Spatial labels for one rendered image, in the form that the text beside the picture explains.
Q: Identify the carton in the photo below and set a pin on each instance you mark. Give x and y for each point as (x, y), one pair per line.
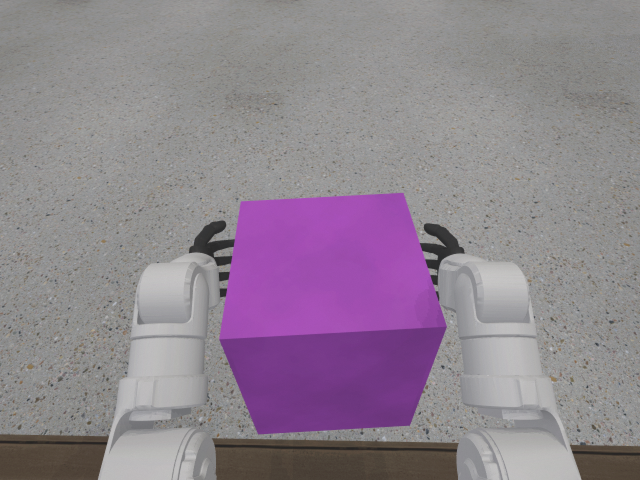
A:
(331, 320)

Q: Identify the right robot hand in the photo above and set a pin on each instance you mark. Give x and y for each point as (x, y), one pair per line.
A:
(451, 243)

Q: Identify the robot left upper arm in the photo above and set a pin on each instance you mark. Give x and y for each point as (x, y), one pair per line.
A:
(162, 454)

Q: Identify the left robot hand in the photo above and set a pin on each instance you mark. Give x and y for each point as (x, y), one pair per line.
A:
(201, 245)

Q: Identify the robot right forearm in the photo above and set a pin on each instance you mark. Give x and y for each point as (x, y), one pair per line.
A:
(502, 370)

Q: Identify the robot right upper arm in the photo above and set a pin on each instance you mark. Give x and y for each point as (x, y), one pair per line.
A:
(530, 453)

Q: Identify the robot left forearm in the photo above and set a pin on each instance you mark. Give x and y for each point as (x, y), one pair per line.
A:
(166, 362)

